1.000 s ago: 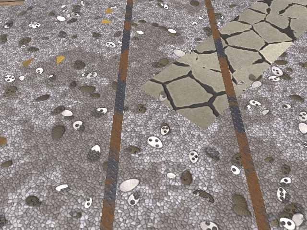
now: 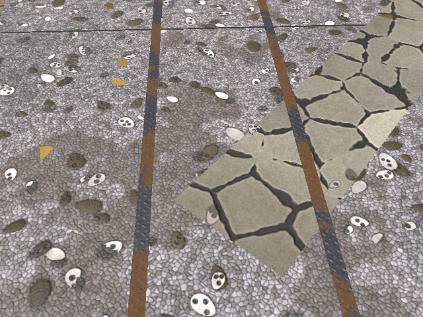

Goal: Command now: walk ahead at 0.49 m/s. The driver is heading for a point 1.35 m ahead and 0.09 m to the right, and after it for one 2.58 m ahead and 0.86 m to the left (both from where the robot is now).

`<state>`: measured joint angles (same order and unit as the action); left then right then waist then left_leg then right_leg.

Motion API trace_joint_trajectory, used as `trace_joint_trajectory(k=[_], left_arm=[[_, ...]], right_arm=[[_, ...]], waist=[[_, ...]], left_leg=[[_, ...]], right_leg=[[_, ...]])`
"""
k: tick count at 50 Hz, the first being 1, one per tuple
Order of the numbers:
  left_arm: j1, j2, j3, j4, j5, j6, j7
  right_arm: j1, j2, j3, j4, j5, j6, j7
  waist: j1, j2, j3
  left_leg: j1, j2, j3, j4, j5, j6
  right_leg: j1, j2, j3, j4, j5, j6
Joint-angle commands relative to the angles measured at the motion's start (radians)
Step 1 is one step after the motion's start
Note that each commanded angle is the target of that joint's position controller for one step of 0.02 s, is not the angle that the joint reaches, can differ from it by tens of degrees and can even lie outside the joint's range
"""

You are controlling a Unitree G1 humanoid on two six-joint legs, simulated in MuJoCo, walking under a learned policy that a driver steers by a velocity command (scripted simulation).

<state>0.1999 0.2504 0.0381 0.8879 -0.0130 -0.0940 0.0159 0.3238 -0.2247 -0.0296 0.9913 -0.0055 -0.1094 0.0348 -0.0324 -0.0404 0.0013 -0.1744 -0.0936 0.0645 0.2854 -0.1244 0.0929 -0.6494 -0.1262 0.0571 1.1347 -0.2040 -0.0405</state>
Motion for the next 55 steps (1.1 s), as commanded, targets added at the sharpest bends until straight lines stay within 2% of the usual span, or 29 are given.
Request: trace_joint_trajectory(k=[1,6,9,11,13,14,15,16,17,18,19,20,22,23,25,28,32,38,41,42,43,44,45,46,47,48,49,51,55], left_arm=[[0.033,0.043,0.012,-0.042,0.012,0.005,0.007],[-0.156,0.029,0.005,-0.091,0.0,-0.006,-0.01],[-0.236,0.034,0.001,-0.122,-0.009,-0.011,-0.028],[-0.254,0.048,0.004,-0.139,-0.01,-0.019,-0.041],[-0.191,0.076,0.015,-0.132,-0.009,-0.028,-0.048],[-0.088,0.105,0.033,-0.103,-0.007,-0.03,-0.046],[0.103,0.166,0.061,-0.048,-0.005,-0.033,-0.039],[0.27,0.281,0.089,-0.02,0.016,-0.029,-0.034],[0.308,0.251,0.081,-0.004,0.012,-0.023,-0.04],[0.239,0.173,0.056,-0.017,0.006,-0.026,-0.041],[0.145,0.131,0.042,-0.041,0.006,-0.024,-0.04],[0.067,0.103,0.031,-0.053,0.009,-0.023,-0.045],[0.022,0.063,0.02,-0.049,0.018,-0.026,-0.053],[0.038,0.066,0.021,-0.036,0.018,-0.029,-0.054],[0.075,0.095,0.029,-0.012,0.018,-0.032,-0.047],[0.126,0.112,0.033,0.012,0.017,-0.023,-0.03],[0.179,0.124,0.033,0.035,0.008,-0.015,-0.015],[0.255,0.137,0.042,0.088,-0.003,0.007,-0.006],[0.222,0.158,0.051,0.087,-0.004,0.019,-0.001],[0.198,0.161,0.052,0.082,-0.003,0.025,-0.001],[0.186,0.138,0.042,0.074,0.003,0.029,-0.001],[0.203,0.105,0.025,0.047,0.023,0.026,-0.001],[0.331,-0.036,-0.012,0.056,0.011,0.001,-0.016],[0.257,0.079,0.013,0.062,-0.014,-0.022,-0.02],[0.159,0.128,0.027,0.028,-0.033,-0.035,-0.021],[0.11,0.126,0.028,0.018,-0.028,-0.036,-0.012],[0.088,0.117,0.036,0.015,-0.012,-0.029,-0.005],[0.132,0.073,0.038,0.023,-0.007,-0.002,-0.003],[0.042,0.066,0.043,-0.011,0.005,0.019,0.003]], right_arm=[[-0.038,-0.132,-0.021,-0.055,0.002,-0.016,-0.02],[0.059,-0.165,-0.027,-0.032,0.02,-0.001,-0.035],[0.107,-0.168,-0.029,-0.01,0.026,0.011,-0.036],[0.115,-0.174,-0.034,-0.003,0.026,0.021,-0.038],[0.091,-0.189,-0.04,-0.006,0.027,0.032,-0.04],[0.068,-0.185,-0.037,-0.012,0.024,0.037,-0.04],[0.058,-0.152,-0.024,-0.025,0.012,0.039,-0.039],[0.129,-0.062,0.006,-0.054,0.001,0.024,-0.034],[0.168,-0.025,0.02,-0.041,0.018,-0.002,-0.028],[0.093,-0.142,-0.009,-0.055,0.041,-0.021,-0.024],[0.011,-0.165,-0.015,-0.08,0.05,-0.027,-0.024],[-0.028,-0.153,-0.018,-0.086,0.039,-0.023,-0.03],[-0.014,-0.119,-0.025,-0.082,0.023,0.005,-0.036],[0.003,-0.096,-0.023,-0.075,0.022,0.016,-0.037],[-0.019,-0.089,-0.026,-0.087,0.018,0.029,-0.04],[-0.136,-0.087,-0.03,-0.128,0.01,0.03,-0.041],[-0.278,-0.067,-0.023,-0.166,0.015,0.023,-0.03],[-0.422,-0.073,-0.017,-0.224,0.026,0.008,0.0],[-0.358,-0.109,-0.031,-0.219,0.027,-0.001,0.011],[-0.261,-0.135,-0.047,-0.191,0.025,-0.003,0.008],[-0.083,-0.185,-0.074,-0.135,0.024,-0.002,0.001],[0.104,-0.269,-0.095,-0.099,0.011,0.003,-0.011],[0.134,-0.302,-0.097,-0.083,0.006,0.005,-0.002],[0.099,-0.207,-0.072,-0.091,0.016,0.002,-0.001],[0.009,-0.168,-0.06,-0.109,0.019,0.0,-0.004],[-0.079,-0.148,-0.051,-0.128,0.015,-0.001,-0.003],[-0.123,-0.121,-0.044,-0.133,0.006,-0.003,0.0],[-0.126,-0.093,-0.036,-0.117,-0.004,-0.007,0.004],[-0.058,-0.145,-0.048,-0.081,0.0,-0.009,-0.017]], waist=[[0.046,0.078,0.053],[-0.023,0.083,0.057],[-0.05,0.092,0.078],[-0.043,0.098,0.081],[0.004,0.117,0.049],[0.063,0.116,-0.008],[0.139,0.085,-0.131],[0.151,-0.113,-0.303],[0.14,-0.262,-0.391],[0.136,-0.164,-0.269],[0.111,-0.1,-0.168],[0.078,-0.024,-0.098],[0.026,-0.038,-0.046],[0.016,-0.038,-0.038],[0.007,-0.023,-0.012],[0.029,-0.01,0.018],[0.071,-0.018,0.048],[0.102,-0.021,0.098],[0.048,-0.047,0.049],[-0.008,-0.055,-0.011],[-0.084,-0.036,-0.117],[-0.129,0.109,-0.273],[-0.049,0.368,-0.391],[-0.08,0.244,-0.325],[-0.062,0.193,-0.187],[-0.025,0.095,-0.117],[0.003,0.076,-0.065],[0.047,0.115,-0.052],[0.043,0.089,0.011]], left_leg=[[-0.093,0.284,-0.217,-0.203,0.065,0.172],[0.013,0.271,-0.162,-0.181,0.073,0.123],[0.109,0.307,-0.172,-0.139,0.055,0.118],[0.17,0.339,-0.186,-0.096,0.067,0.107],[0.193,0.349,-0.188,-0.018,0.189,0.087],[0.181,0.313,-0.155,0.104,0.356,0.066],[0.084,0.251,-0.102,0.337,0.407,0.035],[-0.273,0.125,-0.021,0.743,0.104,-0.034],[-0.515,0.028,-0.115,0.967,-0.418,-0.052],[-0.611,0.096,-0.188,1.062,-0.386,-0.029],[-0.616,0.151,-0.162,1.047,-0.292,-0.015],[-0.572,0.192,-0.14,0.985,-0.21,-0.021],[-0.467,0.235,-0.138,0.885,-0.127,-0.03],[-0.444,0.234,-0.128,0.866,-0.11,-0.037],[-0.48,0.239,-0.121,0.81,-0.057,-0.052],[-0.568,0.241,-0.117,0.65,0.072,-0.072],[-0.53,0.209,-0.085,0.418,0.228,-0.073],[-0.553,0.182,-0.077,0.265,0.16,-0.041],[-0.401,0.139,-0.041,0.229,0.056,-0.004],[-0.253,0.101,-0.008,0.215,0.05,0.016],[-0.005,0.096,-0.011,0.223,0.073,0.047],[0.315,0.307,-0.266,0.233,0.08,0.115],[0.594,0.495,-0.747,0.082,-0.121,0.267],[0.54,0.462,-0.758,0.022,-0.207,0.22],[0.399,0.435,-0.602,0.007,-0.153,0.174],[0.243,0.401,-0.485,-0.02,-0.042,0.151],[0.123,0.364,-0.402,-0.051,0.034,0.14],[0.022,0.321,-0.314,-0.107,0.078,0.135],[0.003,0.315,-0.233,-0.164,0.164,0.152]], right_leg=[[-0.032,-0.043,0.003,-0.143,0.152,0.028],[0.005,0.012,-0.043,-0.464,0.306,0.039],[-0.003,0.028,-0.046,-0.551,0.26,0.03],[0.007,0.037,-0.045,-0.595,0.187,0.005],[0.117,0.066,-0.068,-0.635,0.117,-0.025],[0.261,0.1,-0.096,-0.659,0.105,-0.047],[0.522,0.073,-0.061,-0.643,0.126,-0.088],[0.929,-0.185,0.306,-0.656,0.09,-0.218],[1.068,-0.294,0.672,-0.818,-0.034,-0.306],[0.969,-0.26,0.589,-0.837,-0.069,-0.255],[0.828,-0.224,0.431,-0.847,-0.004,-0.216],[0.686,-0.178,0.319,-0.885,0.083,-0.197],[0.536,-0.112,0.195,-0.95,0.153,-0.172],[0.506,-0.098,0.162,-0.969,0.196,-0.178],[0.494,-0.093,0.111,-0.993,0.282,-0.191],[0.532,-0.09,0.069,-1.01,0.328,-0.186],[0.55,-0.064,0.011,-1.03,0.271,-0.157],[0.718,-0.13,0.015,-0.97,0.272,-0.147],[0.752,-0.141,0.006,-0.868,0.489,-0.122],[0.735,-0.114,-0.02,-0.756,0.655,-0.105],[0.648,-0.057,-0.059,-0.551,0.693,-0.075],[0.411,0.019,-0.107,-0.206,0.354,-0.038],[0.038,0.199,-0.032,0.097,-0.346,0.011],[-0.068,0.144,0.084,0.207,-0.364,-0.011],[-0.118,0.094,0.055,0.206,-0.269,-0.027],[-0.07,0.038,0.027,0.158,-0.167,-0.025],[-0.025,0.008,0.018,0.102,-0.111,-0.02],[0.067,-0.023,0.021,0.039,-0.06,-0.016],[-0.03,-0.038,0.004,-0.112,0.063,0.019]])
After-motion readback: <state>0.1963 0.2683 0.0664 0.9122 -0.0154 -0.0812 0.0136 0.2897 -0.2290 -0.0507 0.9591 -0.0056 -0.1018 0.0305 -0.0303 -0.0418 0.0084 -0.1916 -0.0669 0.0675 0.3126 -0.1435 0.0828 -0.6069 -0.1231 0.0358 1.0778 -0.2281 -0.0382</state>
